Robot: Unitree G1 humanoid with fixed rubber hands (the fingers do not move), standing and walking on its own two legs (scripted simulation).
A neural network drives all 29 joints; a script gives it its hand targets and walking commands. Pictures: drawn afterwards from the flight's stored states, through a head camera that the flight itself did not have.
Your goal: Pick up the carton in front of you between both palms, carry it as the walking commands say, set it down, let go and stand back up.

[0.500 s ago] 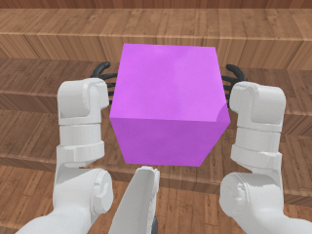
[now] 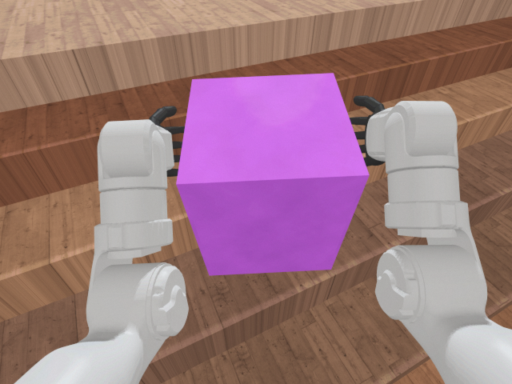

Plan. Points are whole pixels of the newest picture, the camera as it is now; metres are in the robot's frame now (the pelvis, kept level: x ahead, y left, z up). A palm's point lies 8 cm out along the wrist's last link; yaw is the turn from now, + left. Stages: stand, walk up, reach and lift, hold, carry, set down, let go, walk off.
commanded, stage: carry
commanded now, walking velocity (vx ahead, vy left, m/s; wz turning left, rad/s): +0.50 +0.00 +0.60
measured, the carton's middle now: (266, 181) +0.40 -0.04 +0.14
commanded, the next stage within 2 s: none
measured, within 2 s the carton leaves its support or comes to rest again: neither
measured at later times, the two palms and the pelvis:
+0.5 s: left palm (123, 42) +0.64 +0.19 +0.28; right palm (287, 36) +0.65 -0.10 +0.28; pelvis +0.25 +0.04 +0.15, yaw +13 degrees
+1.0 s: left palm out of the picture +0.77 +0.40 +0.55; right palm out of the picture +0.95 +0.18 +0.54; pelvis +0.54 +0.07 +0.34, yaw +26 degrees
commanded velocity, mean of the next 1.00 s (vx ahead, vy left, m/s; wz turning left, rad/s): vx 0.50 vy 0.00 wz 0.31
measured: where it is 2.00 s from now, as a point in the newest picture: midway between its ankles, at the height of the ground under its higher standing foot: (111, 109)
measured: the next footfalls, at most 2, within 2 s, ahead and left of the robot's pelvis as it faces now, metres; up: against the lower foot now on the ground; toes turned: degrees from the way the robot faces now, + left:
left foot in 0.26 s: +0.29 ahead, +0.08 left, +0.17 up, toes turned +6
right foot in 0.70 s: +0.65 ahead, -0.01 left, +0.34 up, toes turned +17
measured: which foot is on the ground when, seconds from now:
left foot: up 0.00-0.24, down 0.26-0.72, up 0.74-0.98, down 1.00-1.00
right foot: down 0.00-0.30, up 0.32-0.68, down 0.70-1.00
